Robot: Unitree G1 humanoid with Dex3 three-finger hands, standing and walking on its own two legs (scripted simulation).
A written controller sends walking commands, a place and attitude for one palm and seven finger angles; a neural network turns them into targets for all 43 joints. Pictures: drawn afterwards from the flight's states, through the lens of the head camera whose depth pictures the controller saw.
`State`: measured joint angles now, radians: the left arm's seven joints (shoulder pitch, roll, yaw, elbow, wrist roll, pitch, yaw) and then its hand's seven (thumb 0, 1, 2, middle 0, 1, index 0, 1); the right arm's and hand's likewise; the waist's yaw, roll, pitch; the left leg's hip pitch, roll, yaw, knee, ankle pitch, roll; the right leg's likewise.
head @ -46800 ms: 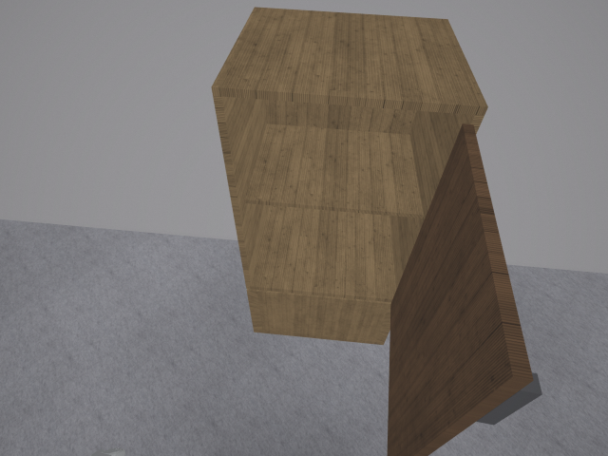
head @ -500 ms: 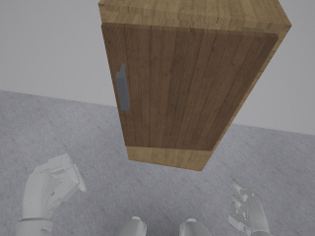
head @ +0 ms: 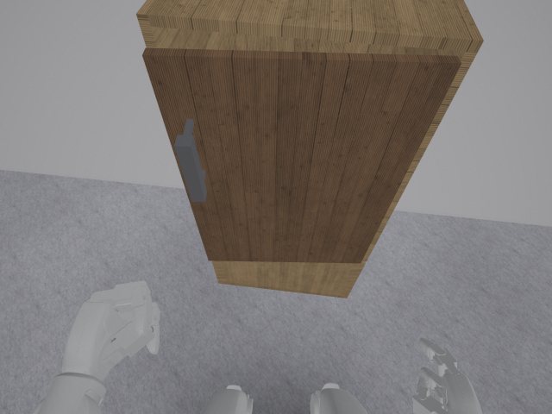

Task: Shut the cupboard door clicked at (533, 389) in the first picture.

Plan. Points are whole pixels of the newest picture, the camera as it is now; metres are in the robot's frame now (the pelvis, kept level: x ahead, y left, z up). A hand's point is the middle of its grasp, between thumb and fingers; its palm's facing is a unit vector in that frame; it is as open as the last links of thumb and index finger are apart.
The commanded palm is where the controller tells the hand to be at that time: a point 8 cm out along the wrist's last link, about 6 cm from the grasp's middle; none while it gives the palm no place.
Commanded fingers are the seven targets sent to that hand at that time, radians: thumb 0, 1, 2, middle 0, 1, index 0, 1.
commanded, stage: raise the hand and make a fist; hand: left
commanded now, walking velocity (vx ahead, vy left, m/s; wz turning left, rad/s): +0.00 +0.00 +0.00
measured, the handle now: (194, 161) +0.49 +0.17 +0.06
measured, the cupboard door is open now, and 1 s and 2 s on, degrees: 6 6 6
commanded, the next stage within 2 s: bring the fist close to the handle in 0.16 s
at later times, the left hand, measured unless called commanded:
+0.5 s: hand (147, 302) +0.25 +0.18 +0.06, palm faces +0.04 -1.00 -0.02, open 3.1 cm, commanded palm +0.23 +0.22 +0.06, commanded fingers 0.00 0.90 0.90 -1.30 -1.50 -1.30 -1.50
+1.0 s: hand (193, 241) +0.34 +0.14 +0.05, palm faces +0.00 -1.00 -0.01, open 3.1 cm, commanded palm +0.33 +0.20 +0.06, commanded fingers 0.00 0.90 0.90 -1.30 -1.50 -1.30 -1.50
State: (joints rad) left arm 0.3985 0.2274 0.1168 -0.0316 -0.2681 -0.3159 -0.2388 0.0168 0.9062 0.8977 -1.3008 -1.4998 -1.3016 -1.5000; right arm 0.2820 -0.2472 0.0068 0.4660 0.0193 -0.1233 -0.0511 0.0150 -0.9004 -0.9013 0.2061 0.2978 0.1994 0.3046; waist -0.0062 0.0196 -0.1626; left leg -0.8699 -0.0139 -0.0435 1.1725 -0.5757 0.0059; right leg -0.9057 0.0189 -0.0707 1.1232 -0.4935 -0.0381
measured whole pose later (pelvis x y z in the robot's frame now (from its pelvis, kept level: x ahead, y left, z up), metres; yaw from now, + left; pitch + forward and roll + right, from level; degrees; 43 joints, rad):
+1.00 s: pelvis -0.01 +0.00 +0.01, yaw +0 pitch +16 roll -1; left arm -0.15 0.19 0.09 0.36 -0.18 -0.34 -0.07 0.02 0.90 0.90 -1.30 -1.50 -1.30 -1.50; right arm 0.26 -0.24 0.01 0.57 0.01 -0.09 -0.04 0.01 -0.90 -0.90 0.21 0.30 0.20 0.30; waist -0.04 0.02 -0.13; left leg -0.88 -0.02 -0.03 1.13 -0.54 0.01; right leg -0.92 0.01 -0.06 1.09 -0.46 -0.04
